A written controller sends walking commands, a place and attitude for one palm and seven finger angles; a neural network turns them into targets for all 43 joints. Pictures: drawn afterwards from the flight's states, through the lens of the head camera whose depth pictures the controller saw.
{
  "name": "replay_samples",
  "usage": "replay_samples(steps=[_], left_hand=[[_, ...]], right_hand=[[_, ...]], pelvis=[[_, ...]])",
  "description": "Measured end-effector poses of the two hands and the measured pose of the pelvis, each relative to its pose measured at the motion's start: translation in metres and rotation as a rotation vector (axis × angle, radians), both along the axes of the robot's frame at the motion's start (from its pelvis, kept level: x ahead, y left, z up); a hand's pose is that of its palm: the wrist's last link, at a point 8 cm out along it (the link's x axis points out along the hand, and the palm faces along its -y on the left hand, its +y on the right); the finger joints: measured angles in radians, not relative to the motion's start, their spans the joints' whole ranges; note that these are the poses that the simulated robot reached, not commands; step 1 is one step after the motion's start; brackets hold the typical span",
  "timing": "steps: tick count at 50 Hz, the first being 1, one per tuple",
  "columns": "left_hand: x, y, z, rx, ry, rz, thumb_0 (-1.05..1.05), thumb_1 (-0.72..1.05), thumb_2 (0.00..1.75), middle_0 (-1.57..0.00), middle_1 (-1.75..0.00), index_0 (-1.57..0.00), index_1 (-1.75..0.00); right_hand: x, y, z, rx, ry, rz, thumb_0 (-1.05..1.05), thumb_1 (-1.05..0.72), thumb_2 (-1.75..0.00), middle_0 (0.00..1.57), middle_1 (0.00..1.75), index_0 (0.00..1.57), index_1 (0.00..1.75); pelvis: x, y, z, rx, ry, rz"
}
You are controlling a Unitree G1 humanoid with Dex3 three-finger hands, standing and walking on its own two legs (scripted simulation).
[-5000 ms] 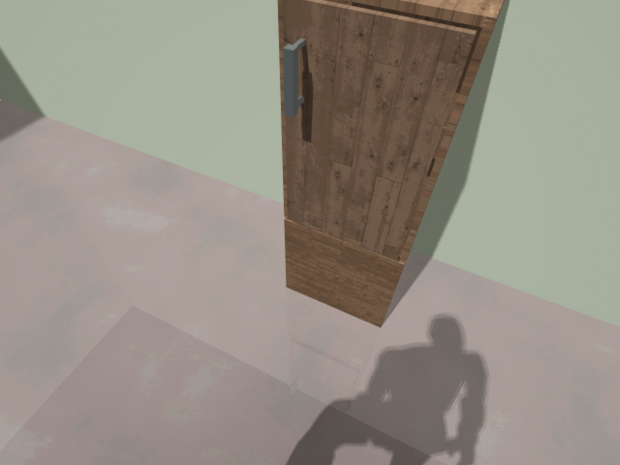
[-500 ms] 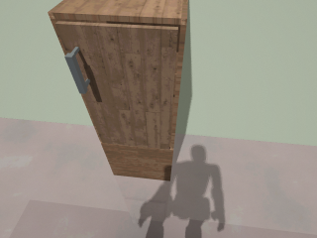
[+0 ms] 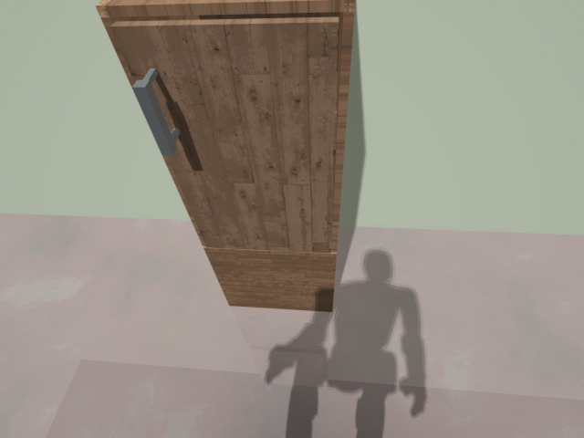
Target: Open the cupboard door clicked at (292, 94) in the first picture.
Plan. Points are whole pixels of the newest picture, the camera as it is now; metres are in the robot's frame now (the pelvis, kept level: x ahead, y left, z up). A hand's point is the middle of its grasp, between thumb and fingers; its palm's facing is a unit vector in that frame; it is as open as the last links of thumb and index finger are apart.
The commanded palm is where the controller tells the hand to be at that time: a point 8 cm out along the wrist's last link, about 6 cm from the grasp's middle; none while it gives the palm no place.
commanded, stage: shuffle to correct the standing spot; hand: left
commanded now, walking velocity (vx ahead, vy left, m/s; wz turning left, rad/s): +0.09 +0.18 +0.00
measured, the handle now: (160, 113) +0.59 +0.27 +0.13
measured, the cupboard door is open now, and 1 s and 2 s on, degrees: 0 0 0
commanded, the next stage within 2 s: come to a stop and stand still in 0.20 s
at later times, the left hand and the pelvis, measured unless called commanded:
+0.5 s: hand out of the picture +0.04 +0.30 -0.17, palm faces +0.08 -0.97 -0.22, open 7.4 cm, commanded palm none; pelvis +0.03 +0.10 +0.01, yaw +2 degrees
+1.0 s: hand out of the picture +0.09 +0.27 -0.16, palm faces +0.01 -0.97 -0.24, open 7.3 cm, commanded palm none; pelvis +0.03 +0.09 +0.00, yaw +1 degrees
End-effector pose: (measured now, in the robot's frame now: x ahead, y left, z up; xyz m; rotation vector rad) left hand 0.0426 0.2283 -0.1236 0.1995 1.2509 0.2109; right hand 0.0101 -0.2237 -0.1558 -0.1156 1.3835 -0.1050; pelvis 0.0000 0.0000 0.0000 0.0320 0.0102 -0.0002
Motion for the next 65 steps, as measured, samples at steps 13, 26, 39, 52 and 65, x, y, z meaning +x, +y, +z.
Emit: replay_samples(steps=[13,26,39,52,65], left_hand=[[-0.067,0.053,0.002,-0.049,0.152,0.073,0.01,0.91,0.90,-0.20,-0.30,-0.20,-0.30],[0.002,0.119,-0.016,-0.064,0.080,0.046,0.01,0.91,0.90,-0.19,-0.30,-0.19,-0.29],[0.061,0.086,-0.001,-0.037,-0.017,-0.049,0.00,0.92,0.90,-0.20,-0.30,-0.19,-0.30],[0.034,0.096,-0.002,-0.027,-0.043,-0.032,0.00,0.91,0.90,-0.20,-0.30,-0.20,-0.30],[-0.015,0.105,0.005,-0.042,0.060,-0.013,0.01,0.91,0.90,-0.20,-0.30,-0.20,-0.30]], right_hand=[[0.068,0.017,0.042,-0.072,-0.135,0.058,0.00,-0.91,-0.90,0.19,0.30,0.19,0.30],[0.064,0.099,0.037,-0.095,-0.094,0.057,0.00,-0.93,-0.90,0.20,0.30,0.20,0.30],[0.029,0.084,0.011,-0.041,0.021,-0.060,0.00,-0.92,-0.90,0.20,0.30,0.20,0.30],[0.059,0.085,0.019,-0.056,-0.170,-0.018,0.00,-0.91,-0.90,0.19,0.30,0.19,0.30],[0.041,0.102,0.023,-0.029,-0.117,0.028,0.00,-0.93,-0.90,0.20,0.30,0.20,0.30]], pelvis=[[0.008,0.045,0.017,0.031,-0.003,0.007],[0.036,0.098,0.010,-0.010,0.007,0.034],[0.040,0.082,0.005,-0.018,-0.011,0.026],[0.023,0.094,0.003,-0.043,-0.033,0.017],[0.019,0.105,0.014,-0.026,-0.027,0.005]])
